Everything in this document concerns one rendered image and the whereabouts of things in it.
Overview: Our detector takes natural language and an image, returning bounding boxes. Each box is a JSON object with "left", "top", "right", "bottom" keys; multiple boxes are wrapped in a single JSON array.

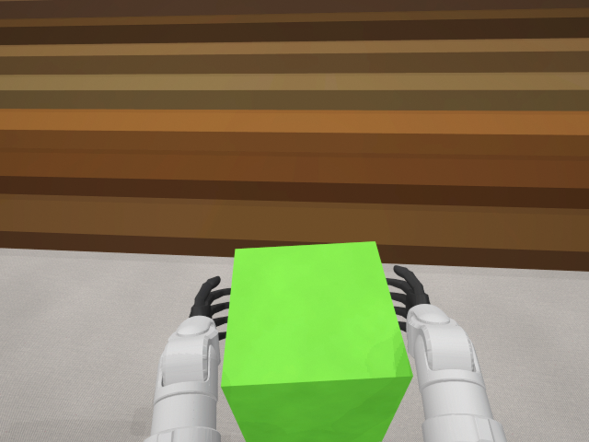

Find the robot right forearm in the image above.
[{"left": 406, "top": 304, "right": 507, "bottom": 442}]

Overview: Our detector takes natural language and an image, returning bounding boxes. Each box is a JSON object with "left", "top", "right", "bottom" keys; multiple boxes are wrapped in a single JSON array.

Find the carton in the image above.
[{"left": 221, "top": 241, "right": 413, "bottom": 442}]

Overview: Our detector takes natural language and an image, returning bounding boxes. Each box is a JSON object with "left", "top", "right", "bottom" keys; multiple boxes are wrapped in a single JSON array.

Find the robot left hand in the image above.
[{"left": 189, "top": 276, "right": 231, "bottom": 341}]

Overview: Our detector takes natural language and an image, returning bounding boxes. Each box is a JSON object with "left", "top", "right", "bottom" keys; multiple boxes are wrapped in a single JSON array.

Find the robot left forearm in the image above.
[{"left": 144, "top": 316, "right": 221, "bottom": 442}]

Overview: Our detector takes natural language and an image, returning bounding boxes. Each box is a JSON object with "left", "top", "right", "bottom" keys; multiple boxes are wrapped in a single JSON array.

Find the robot right hand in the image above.
[{"left": 386, "top": 265, "right": 431, "bottom": 332}]

